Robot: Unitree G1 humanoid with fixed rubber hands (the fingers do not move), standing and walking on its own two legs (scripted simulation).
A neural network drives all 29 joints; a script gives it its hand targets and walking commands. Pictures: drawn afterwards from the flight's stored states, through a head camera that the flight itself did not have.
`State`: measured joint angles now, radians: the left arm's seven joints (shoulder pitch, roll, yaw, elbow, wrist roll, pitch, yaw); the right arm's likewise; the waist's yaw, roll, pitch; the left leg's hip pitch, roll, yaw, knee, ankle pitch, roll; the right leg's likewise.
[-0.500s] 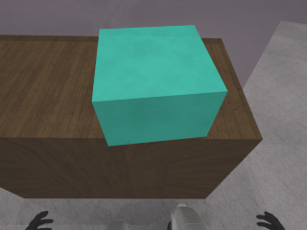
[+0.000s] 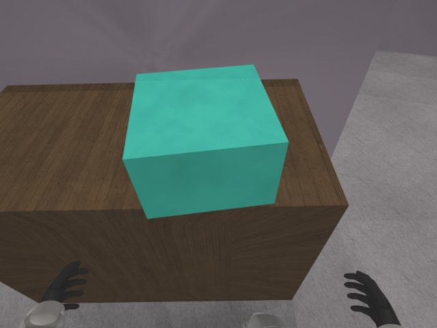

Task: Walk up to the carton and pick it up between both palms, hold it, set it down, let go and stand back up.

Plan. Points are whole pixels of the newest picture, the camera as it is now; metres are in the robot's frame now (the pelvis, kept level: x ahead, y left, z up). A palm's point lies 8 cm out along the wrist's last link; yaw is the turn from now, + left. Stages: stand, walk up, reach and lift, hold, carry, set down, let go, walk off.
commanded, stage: reach and lift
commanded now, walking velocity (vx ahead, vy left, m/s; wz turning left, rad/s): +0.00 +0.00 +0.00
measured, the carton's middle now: (203, 137) +0.51 +0.02 +0.06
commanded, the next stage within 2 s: none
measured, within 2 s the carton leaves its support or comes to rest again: neither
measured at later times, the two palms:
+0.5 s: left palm out of the picture +0.13 +0.29 +0.04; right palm (352, 250) +0.23 -0.22 +0.05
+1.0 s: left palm out of the picture +0.12 +0.26 +0.11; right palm (344, 237) +0.23 -0.20 +0.08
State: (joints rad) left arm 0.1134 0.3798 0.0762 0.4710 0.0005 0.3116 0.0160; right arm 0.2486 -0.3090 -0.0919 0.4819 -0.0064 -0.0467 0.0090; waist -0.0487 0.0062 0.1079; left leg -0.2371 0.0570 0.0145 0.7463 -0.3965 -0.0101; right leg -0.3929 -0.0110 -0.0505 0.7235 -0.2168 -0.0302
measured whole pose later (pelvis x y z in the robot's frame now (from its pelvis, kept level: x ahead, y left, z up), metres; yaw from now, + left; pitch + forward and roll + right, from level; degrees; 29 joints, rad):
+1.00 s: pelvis -0.05 -0.04 +0.02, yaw +24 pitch -12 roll +1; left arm -0.07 0.29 -0.01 0.28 -0.10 0.26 0.00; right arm 0.19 -0.35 -0.05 0.04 0.12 0.28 0.00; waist -0.06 0.00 -0.01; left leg -0.16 -0.03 -0.05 0.54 -0.24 -0.01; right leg -0.16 0.04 -0.02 0.55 -0.20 -0.06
